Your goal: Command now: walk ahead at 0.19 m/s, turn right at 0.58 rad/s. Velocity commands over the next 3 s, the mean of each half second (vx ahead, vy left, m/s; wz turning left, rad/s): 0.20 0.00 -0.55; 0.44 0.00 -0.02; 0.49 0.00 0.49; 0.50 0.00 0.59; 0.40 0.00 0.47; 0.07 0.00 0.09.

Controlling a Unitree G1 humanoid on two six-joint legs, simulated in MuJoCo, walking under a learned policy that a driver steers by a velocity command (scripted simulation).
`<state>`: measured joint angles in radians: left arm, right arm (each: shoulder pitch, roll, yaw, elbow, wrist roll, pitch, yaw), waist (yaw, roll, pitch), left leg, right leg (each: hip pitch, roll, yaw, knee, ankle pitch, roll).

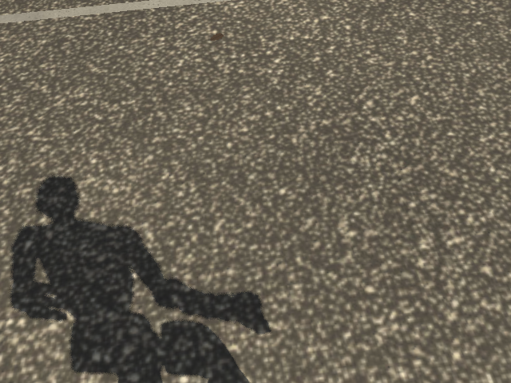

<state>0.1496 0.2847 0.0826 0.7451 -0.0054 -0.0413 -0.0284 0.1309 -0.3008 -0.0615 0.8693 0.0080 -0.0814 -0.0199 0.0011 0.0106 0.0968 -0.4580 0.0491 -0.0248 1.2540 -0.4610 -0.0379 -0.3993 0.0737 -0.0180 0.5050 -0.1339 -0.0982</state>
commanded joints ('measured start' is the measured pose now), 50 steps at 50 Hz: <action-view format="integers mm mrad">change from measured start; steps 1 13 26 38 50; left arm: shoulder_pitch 9 49 3 -39 106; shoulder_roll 143 171 100 87 81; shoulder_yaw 37 39 2 -5 8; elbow -79 -93 -140 -170 -57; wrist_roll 12 -7 -4 -17 19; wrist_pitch -12 51 -15 -38 -78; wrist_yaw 15 66 31 9 18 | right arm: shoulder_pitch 82 -127 128 222 147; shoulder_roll -101 -86 -99 -172 -41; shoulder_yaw -31 -18 -27 -34 -10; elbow -51 -137 -83 -40 -111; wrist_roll -12 -3 -8 31 19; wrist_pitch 20 41 -12 10 30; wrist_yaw -12 -2 12 27 29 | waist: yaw -37 29 -50 -11 -7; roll -26 -136 119 114 -85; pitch -211 -195 -69 -103 -69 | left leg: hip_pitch -83 -81 395 279 -277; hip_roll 33 -57 188 176 71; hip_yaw -45 -92 -347 -134 -94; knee -70 -576 -1064 -951 -162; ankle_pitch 72 268 77 485 298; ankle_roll -10 -49 224 176 29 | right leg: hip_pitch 203 211 -364 154 314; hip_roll -269 -203 -99 -61 -326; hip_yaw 291 417 129 -23 82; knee -172 -138 510 -41 -364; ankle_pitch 626 56 -208 5 205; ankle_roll -206 -119 89 45 -97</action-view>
